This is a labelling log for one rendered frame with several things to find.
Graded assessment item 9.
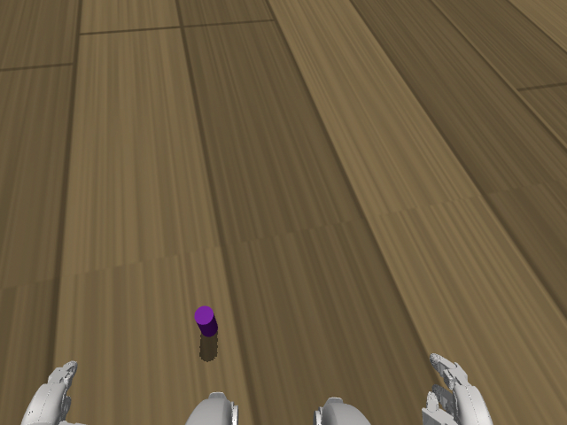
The right robot hand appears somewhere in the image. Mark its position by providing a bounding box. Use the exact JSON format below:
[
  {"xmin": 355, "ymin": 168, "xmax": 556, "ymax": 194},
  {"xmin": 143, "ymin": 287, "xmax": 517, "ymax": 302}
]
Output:
[{"xmin": 422, "ymin": 353, "xmax": 493, "ymax": 425}]

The can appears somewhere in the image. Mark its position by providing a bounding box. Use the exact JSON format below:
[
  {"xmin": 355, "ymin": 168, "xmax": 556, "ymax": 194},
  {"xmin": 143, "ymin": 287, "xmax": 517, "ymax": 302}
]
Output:
[{"xmin": 194, "ymin": 305, "xmax": 218, "ymax": 337}]

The left robot hand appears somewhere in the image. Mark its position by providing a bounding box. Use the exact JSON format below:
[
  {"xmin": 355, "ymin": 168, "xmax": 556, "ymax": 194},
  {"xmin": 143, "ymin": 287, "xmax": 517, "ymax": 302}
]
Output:
[{"xmin": 20, "ymin": 360, "xmax": 86, "ymax": 425}]

